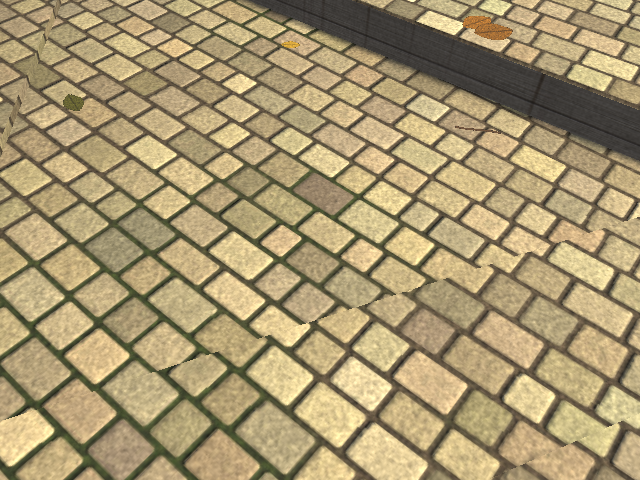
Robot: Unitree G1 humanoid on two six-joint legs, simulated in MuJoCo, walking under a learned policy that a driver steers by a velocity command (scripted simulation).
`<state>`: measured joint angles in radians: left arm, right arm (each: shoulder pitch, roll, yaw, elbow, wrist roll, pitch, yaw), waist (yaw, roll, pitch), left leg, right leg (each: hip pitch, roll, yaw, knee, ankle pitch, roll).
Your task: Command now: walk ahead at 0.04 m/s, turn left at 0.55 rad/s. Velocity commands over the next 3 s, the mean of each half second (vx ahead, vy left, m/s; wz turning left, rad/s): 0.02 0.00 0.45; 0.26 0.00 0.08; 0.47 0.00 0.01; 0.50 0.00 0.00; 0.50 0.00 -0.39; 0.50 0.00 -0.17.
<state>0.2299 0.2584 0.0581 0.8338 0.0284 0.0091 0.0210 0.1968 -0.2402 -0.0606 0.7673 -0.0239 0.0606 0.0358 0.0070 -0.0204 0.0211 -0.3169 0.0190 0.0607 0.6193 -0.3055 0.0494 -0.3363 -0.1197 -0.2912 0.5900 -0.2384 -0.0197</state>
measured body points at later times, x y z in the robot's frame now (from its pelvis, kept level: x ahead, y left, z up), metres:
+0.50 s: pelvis +0.00 -0.01 +0.01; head +0.02 -0.02 +0.46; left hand +0.06 +0.28 -0.10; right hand +0.16 -0.24 -0.12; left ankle +0.01 +0.09 -0.73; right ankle +0.02 -0.11 -0.73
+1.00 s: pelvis +0.07 +0.04 +0.02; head +0.08 +0.05 +0.47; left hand +0.05 +0.31 -0.12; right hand +0.20 -0.21 -0.10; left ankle +0.02 +0.11 -0.73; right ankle +0.07 -0.09 -0.68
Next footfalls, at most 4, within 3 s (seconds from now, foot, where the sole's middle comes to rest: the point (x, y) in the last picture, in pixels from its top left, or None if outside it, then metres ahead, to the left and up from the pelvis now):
0.48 right None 0.06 -0.10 -0.76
0.88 left None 0.06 0.12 -0.76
1.34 right None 0.44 -0.01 -0.78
1.86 left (218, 393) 0.70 0.23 -0.80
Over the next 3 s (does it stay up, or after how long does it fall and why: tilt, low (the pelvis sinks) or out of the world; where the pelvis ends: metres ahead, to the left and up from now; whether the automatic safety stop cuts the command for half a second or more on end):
stays up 1.21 0.09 -0.07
